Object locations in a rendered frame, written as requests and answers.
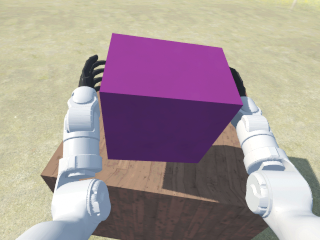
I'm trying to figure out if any robot left hand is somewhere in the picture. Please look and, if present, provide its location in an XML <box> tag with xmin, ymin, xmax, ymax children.
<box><xmin>78</xmin><ymin>54</ymin><xmax>106</xmax><ymax>92</ymax></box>

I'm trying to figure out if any robot right forearm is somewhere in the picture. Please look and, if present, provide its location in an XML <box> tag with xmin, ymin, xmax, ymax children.
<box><xmin>230</xmin><ymin>96</ymin><xmax>313</xmax><ymax>208</ymax></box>

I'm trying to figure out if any robot right upper arm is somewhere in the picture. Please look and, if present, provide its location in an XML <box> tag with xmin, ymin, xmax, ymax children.
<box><xmin>245</xmin><ymin>170</ymin><xmax>320</xmax><ymax>240</ymax></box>

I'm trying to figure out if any robot left forearm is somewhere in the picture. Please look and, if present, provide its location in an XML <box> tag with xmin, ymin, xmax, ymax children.
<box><xmin>51</xmin><ymin>86</ymin><xmax>103</xmax><ymax>219</ymax></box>

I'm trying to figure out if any robot right hand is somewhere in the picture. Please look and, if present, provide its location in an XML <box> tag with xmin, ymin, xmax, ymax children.
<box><xmin>229</xmin><ymin>67</ymin><xmax>246</xmax><ymax>97</ymax></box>

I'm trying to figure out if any robot left upper arm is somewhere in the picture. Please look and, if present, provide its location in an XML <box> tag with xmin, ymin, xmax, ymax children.
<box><xmin>15</xmin><ymin>178</ymin><xmax>111</xmax><ymax>240</ymax></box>

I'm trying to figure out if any carton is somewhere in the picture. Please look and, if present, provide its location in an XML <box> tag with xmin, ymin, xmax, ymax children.
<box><xmin>99</xmin><ymin>33</ymin><xmax>243</xmax><ymax>163</ymax></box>

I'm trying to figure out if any pedestal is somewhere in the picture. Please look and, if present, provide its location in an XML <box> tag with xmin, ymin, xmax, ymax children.
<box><xmin>40</xmin><ymin>81</ymin><xmax>269</xmax><ymax>240</ymax></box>

